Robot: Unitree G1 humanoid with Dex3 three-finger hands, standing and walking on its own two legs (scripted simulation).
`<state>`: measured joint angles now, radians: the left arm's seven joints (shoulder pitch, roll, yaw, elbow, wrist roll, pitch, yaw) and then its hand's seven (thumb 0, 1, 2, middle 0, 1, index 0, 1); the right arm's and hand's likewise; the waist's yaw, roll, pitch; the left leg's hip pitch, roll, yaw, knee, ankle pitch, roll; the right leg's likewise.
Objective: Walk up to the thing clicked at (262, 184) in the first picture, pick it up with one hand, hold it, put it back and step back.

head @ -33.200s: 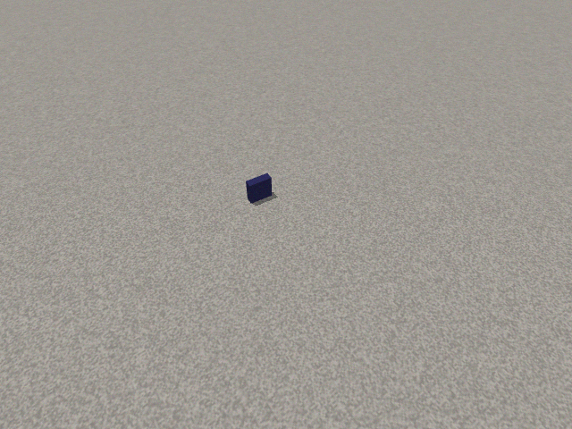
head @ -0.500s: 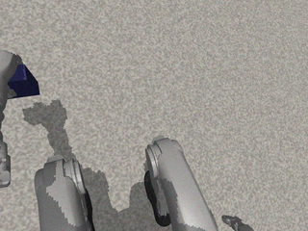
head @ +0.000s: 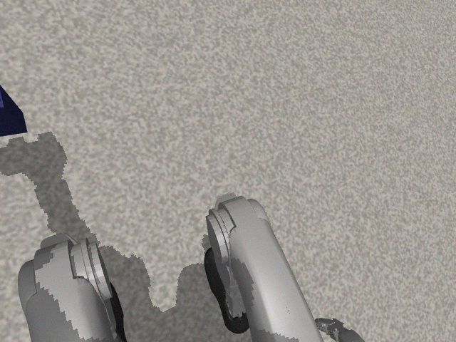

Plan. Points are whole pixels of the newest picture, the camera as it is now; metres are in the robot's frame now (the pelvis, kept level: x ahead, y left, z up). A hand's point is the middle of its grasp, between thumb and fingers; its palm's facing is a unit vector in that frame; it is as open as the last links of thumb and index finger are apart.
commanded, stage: crouch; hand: left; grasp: from above
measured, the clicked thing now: out of the picture +0.53 +0.30 -0.18
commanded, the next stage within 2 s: lower in 0.02 s
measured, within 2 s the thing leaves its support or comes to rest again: rests again in 1.18 s
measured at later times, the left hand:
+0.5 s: hand out of the picture +0.52 +0.29 -0.20, palm faces -0.48 -0.06 -0.87, open 7.5 cm
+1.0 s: hand out of the picture +0.52 +0.29 -0.23, palm faces -0.49 -0.07 -0.87, open 7.5 cm
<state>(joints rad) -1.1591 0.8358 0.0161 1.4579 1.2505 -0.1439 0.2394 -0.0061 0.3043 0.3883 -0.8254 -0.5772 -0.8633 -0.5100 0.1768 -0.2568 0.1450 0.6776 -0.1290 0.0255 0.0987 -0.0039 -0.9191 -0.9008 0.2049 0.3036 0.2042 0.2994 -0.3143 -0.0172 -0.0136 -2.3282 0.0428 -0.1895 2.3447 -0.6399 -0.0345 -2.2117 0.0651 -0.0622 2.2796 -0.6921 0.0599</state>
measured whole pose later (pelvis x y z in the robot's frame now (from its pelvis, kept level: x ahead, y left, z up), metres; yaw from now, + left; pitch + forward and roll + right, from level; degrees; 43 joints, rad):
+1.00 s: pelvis +0.01 +0.00 -0.03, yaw -4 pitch +32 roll -12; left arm -1.16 0.96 0.05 1.55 1.26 -0.17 0.34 -0.01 0.30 0.39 -0.83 -0.57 -0.87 -0.51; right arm 0.13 -0.29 0.26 0.62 -0.18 -0.03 0.13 0.00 -0.91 -0.89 0.21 0.30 0.20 0.30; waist -0.37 -0.09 0.10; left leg -2.37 0.04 -0.26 2.46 -0.68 -0.04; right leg -2.24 0.09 -0.11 2.35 -0.71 0.07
